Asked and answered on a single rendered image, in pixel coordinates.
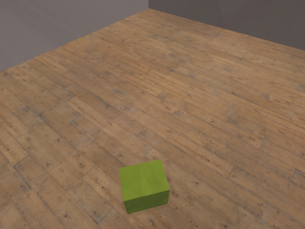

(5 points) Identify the carton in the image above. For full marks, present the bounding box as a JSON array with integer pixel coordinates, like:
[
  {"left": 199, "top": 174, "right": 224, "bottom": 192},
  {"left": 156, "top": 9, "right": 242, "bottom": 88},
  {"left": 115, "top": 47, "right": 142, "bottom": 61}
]
[{"left": 119, "top": 159, "right": 170, "bottom": 214}]

